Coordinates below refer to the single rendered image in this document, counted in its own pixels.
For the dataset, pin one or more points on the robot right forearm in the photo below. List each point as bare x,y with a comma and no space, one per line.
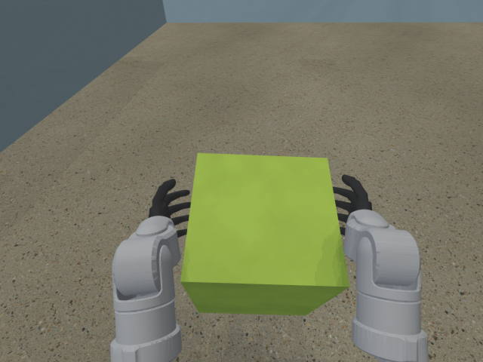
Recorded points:
387,324

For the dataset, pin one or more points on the robot left hand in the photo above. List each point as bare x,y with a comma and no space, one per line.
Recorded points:
161,201

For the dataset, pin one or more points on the carton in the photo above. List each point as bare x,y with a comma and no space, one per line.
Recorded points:
263,236

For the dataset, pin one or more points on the robot left forearm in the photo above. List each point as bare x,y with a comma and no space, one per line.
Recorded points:
143,294

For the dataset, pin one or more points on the robot right hand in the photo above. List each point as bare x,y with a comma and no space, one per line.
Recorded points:
358,197

